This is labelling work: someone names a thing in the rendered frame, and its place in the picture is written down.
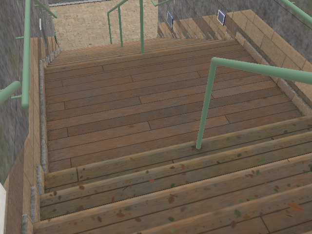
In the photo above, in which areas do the stairs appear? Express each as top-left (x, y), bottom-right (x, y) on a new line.
top-left (47, 37), bottom-right (225, 67)
top-left (33, 114), bottom-right (312, 234)

